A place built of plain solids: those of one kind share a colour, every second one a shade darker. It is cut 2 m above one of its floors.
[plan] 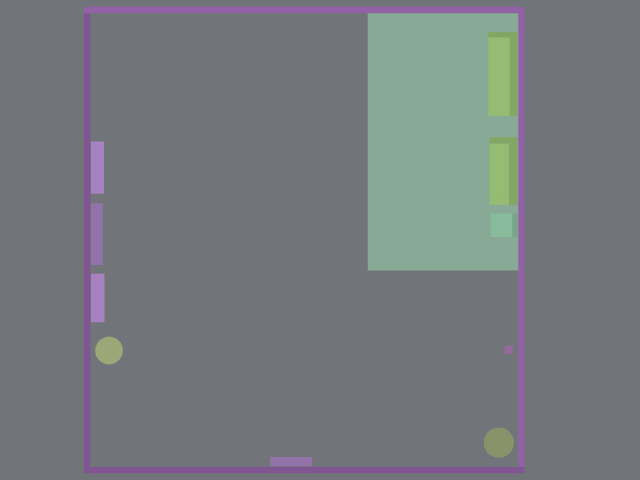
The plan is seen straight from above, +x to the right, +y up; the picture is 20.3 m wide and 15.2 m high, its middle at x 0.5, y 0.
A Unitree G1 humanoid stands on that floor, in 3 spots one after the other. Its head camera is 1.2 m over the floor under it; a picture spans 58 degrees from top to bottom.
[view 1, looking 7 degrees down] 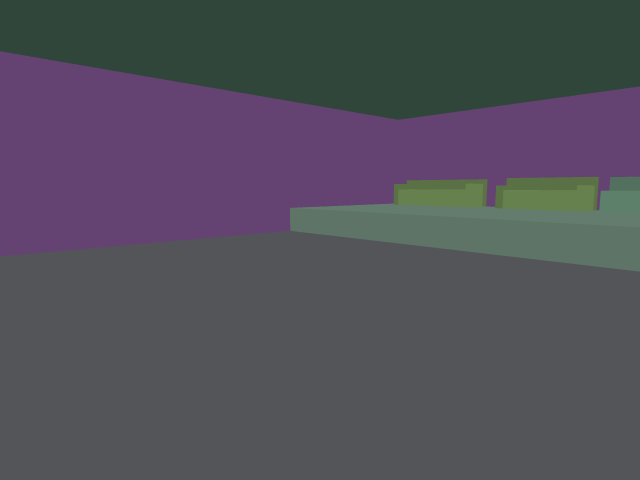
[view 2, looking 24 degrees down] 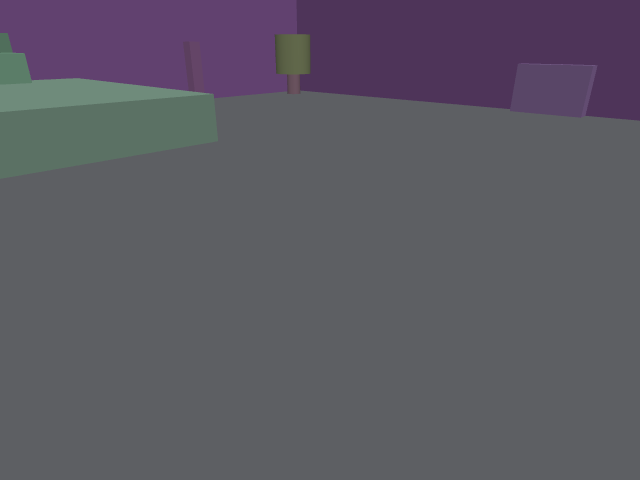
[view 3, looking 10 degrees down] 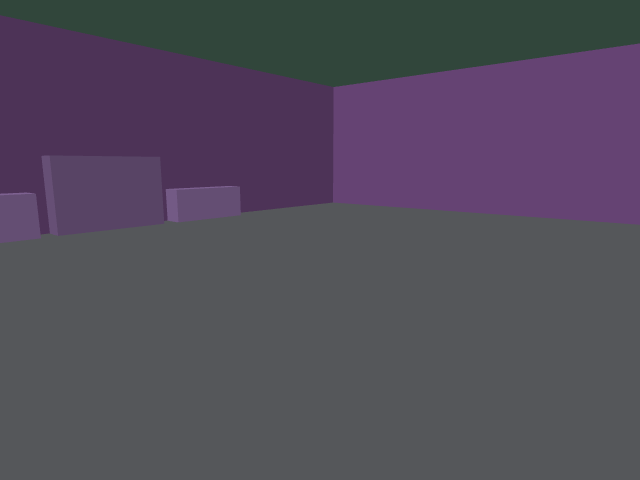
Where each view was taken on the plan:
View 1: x -5.46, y -2.04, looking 47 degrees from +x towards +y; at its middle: ground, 9.85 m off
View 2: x -3.18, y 2.52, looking -47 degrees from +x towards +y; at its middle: ground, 2.95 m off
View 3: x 1.63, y -3.47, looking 130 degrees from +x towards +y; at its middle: ground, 6.91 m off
